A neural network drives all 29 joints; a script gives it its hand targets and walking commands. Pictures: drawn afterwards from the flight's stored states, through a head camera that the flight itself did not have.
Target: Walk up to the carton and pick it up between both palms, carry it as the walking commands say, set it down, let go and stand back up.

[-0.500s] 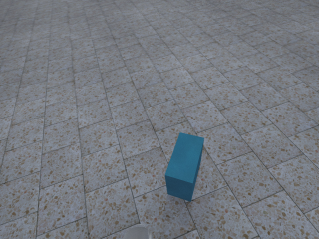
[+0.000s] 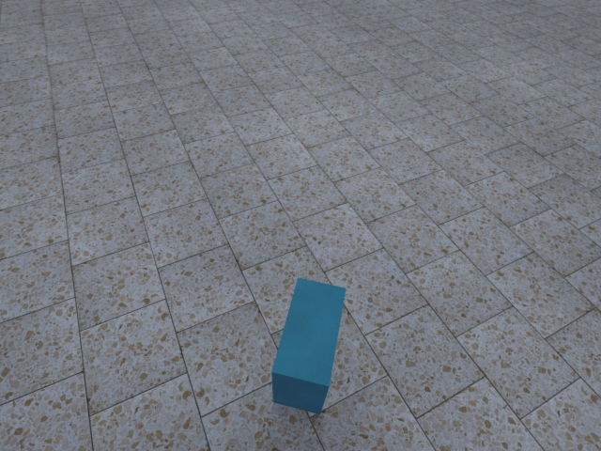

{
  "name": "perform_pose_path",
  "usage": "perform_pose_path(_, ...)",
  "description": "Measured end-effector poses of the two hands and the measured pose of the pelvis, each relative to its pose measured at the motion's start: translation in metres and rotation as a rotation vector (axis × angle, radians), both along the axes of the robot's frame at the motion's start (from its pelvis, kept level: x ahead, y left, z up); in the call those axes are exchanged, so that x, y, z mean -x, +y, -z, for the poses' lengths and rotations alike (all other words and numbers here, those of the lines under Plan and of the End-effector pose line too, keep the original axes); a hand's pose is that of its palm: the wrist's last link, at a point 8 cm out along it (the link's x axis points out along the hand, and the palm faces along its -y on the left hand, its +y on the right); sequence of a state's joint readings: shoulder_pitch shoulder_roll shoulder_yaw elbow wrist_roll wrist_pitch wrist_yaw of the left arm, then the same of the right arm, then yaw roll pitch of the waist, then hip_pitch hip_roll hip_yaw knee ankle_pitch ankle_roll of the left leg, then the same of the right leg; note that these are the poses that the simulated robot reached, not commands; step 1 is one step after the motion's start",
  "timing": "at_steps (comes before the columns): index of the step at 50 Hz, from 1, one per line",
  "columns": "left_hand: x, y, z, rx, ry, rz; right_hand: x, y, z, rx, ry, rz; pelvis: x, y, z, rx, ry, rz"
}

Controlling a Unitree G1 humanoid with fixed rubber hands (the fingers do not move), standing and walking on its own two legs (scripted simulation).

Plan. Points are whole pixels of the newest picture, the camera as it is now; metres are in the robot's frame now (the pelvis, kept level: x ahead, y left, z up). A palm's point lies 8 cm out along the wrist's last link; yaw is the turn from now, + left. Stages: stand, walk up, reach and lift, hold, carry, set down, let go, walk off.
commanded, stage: walk up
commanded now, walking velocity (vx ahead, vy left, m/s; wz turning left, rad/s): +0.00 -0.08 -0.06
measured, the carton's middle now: (309, 346) +0.52 -0.04 -0.64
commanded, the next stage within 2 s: none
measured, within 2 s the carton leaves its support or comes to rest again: neither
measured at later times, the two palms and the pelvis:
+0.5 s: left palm out of the picture +0.05 +0.15 -0.13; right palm out of the picture +0.00 -0.31 -0.16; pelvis +0.00 -0.08 +0.00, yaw +0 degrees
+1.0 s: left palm out of the picture -0.01 +0.17 -0.15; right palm out of the picture -0.04 -0.25 -0.15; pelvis -0.01 -0.05 +0.00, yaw -1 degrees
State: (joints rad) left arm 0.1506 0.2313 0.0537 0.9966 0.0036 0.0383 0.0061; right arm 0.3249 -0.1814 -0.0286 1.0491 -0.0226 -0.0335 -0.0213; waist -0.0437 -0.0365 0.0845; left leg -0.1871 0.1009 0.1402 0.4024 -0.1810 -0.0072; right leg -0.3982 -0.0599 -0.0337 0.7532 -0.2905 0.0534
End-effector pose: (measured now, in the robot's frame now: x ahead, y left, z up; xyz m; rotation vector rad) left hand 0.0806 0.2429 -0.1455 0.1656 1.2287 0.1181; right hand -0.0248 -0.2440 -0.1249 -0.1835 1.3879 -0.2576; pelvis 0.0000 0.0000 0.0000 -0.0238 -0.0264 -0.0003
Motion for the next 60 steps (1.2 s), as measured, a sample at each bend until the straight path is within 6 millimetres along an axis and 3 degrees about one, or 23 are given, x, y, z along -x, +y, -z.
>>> perform_pose_path(3,-0.018,-0.015,-0.005,-0.025,-0.022,0.026,-0.015,-0.015,0.013,-0.015,-0.032,0.022,-0.003,-0.015,0.005,-0.014,0.007,0.010)
perform_pose_path(6,-0.027,-0.028,-0.009,-0.070,-0.053,0.032,-0.032,-0.042,0.028,-0.018,-0.065,0.024,-0.006,-0.035,0.014,-0.027,0.017,0.020)
perform_pose_path(11,-0.012,-0.051,-0.025,-0.107,-0.058,0.018,-0.059,-0.063,0.031,-0.055,-0.087,-0.017,-0.007,-0.056,0.006,-0.041,0.010,0.015)
perform_pose_path(15,0.000,-0.071,-0.030,-0.097,-0.050,0.002,-0.057,-0.068,0.033,-0.090,-0.051,-0.027,-0.008,-0.068,0.001,-0.052,0.006,0.015)
perform_pose_path(20,0.013,-0.090,-0.026,-0.073,-0.028,-0.016,-0.037,-0.071,0.035,-0.098,0.013,-0.015,-0.008,-0.076,0.000,-0.047,0.010,0.012)
perform_pose_path(25,0.029,-0.094,-0.016,-0.050,0.013,-0.037,-0.020,-0.067,0.033,-0.092,0.046,-0.015,-0.005,-0.077,0.002,-0.032,0.016,0.005)
perform_pose_path(35,0.057,-0.082,-0.001,-0.008,0.070,-0.079,0.010,-0.040,0.024,-0.090,0.066,-0.015,0.003,-0.065,0.002,-0.023,-0.003,0.002)
perform_pose_path(47,0.085,-0.076,0.005,0.014,0.131,-0.088,0.014,-0.012,0.025,-0.110,0.041,-0.007,0.006,-0.050,0.002,-0.022,-0.013,0.008)
perform_pose_path(60,0.096,-0.071,0.007,0.024,0.170,-0.089,0.020,-0.003,0.023,-0.103,0.064,0.001,0.004,-0.040,0.003,-0.018,-0.005,0.009)
